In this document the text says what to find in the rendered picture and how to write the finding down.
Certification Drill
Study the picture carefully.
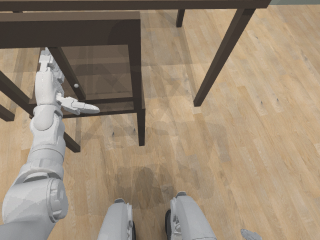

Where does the left robot upper arm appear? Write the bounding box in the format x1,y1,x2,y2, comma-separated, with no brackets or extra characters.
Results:
0,177,69,240

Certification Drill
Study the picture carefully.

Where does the left robot thigh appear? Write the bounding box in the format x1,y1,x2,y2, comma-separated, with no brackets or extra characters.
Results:
97,202,133,240

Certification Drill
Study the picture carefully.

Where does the robot left forearm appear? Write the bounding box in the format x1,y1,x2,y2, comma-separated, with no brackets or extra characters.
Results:
2,104,66,224

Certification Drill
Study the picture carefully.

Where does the chair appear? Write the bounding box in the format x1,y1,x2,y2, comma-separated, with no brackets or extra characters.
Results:
0,11,146,153

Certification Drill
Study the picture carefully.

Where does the left robot hand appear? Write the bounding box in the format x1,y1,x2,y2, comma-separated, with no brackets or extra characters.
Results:
35,47,100,115

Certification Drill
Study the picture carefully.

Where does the right robot hand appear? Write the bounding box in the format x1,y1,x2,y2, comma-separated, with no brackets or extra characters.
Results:
240,229,262,240

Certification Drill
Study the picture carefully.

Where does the table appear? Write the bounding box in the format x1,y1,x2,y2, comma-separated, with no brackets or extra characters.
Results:
0,0,272,122

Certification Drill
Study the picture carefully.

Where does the right robot shin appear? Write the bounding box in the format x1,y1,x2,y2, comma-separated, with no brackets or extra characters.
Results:
170,191,187,240

